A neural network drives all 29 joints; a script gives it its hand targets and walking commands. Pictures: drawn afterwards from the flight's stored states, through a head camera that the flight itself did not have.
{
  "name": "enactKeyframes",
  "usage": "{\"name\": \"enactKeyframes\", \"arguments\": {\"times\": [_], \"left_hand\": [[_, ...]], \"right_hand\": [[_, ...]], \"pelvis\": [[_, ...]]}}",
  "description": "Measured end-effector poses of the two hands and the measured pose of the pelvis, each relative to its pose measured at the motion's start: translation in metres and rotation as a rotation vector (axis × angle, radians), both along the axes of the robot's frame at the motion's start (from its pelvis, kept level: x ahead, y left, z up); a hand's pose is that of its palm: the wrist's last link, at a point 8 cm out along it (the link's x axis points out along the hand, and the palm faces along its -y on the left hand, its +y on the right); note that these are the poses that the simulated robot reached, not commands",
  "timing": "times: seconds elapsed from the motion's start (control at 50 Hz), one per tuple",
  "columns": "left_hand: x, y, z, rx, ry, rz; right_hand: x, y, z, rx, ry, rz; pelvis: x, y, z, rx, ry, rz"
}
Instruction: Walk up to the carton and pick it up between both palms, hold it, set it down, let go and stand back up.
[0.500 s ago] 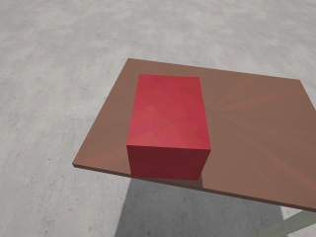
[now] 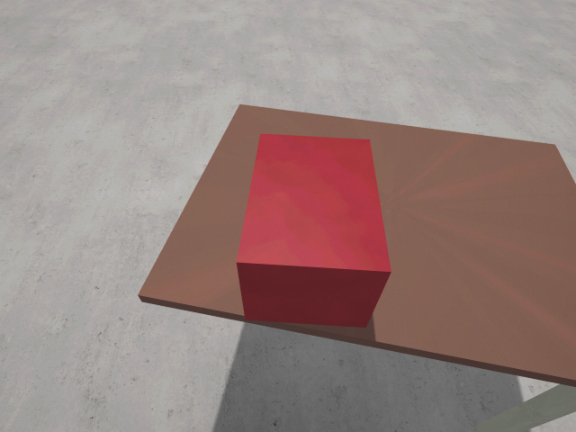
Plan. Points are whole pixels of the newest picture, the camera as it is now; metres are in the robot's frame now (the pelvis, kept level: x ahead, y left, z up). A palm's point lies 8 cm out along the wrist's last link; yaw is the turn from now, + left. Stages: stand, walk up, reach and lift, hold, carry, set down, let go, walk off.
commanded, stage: stand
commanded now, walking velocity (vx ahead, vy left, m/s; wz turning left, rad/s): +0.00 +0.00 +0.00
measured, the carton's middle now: (310, 225) +0.50 -0.03 -0.05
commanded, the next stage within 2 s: walk up in 1.74 s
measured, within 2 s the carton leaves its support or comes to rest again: neither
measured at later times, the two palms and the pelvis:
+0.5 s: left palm out of the picture -0.04 +0.20 -0.15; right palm out of the picture -0.05 -0.20 -0.14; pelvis +0.00 +0.00 +0.00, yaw -1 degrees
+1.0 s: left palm out of the picture -0.04 +0.20 -0.15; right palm out of the picture -0.05 -0.20 -0.14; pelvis +0.01 +0.00 +0.00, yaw +0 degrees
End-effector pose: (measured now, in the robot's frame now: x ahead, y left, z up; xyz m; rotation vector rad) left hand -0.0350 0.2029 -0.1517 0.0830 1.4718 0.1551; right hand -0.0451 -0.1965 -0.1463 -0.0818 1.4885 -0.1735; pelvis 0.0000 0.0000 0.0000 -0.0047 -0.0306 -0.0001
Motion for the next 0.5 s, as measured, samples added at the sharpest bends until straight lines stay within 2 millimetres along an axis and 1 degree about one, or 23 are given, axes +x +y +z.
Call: {"name": "enactKeyframes", "arguments": {"times": [0.12,0.28,0.42,0.5], "left_hand": [[-0.004,-0.005,0.001,-0.012,0.005,0.001],[-0.006,-0.005,0.0,-0.015,-0.003,0.01],[-0.006,-0.006,-0.001,-0.022,0.003,0.007],[-0.007,-0.003,0.0,-0.013,0.005,0.008]], "right_hand": [[-0.004,0.004,-0.001,0.01,0.006,-0.007],[-0.012,-0.003,0.001,-0.009,0.024,-0.003],[-0.007,-0.006,0.002,-0.015,-0.002,-0.008],[-0.004,-0.006,0.001,-0.015,-0.008,-0.001]], "pelvis": [[-0.001,0.001,0.0,-0.002,0.005,-0.003],[-0.002,0.001,0.0,-0.001,0.003,-0.002],[-0.003,0.001,0.0,-0.003,0.002,-0.007],[-0.003,0.001,0.0,0.0,0.009,-0.01]]}}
